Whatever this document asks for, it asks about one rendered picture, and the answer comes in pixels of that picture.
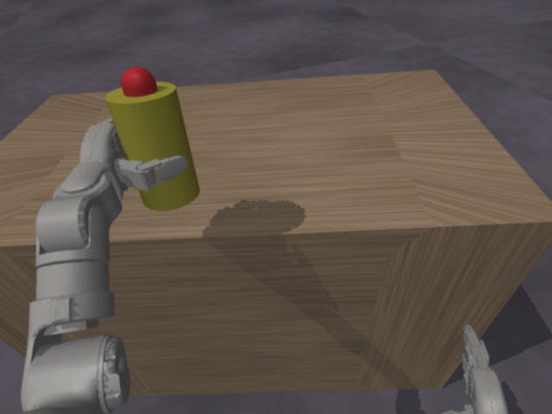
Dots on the bottle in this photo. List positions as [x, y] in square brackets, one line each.
[150, 125]

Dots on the left robot hand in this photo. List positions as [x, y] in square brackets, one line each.
[102, 143]

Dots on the right robot hand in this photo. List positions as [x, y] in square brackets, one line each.
[482, 385]

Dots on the left robot arm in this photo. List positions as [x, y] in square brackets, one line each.
[88, 375]

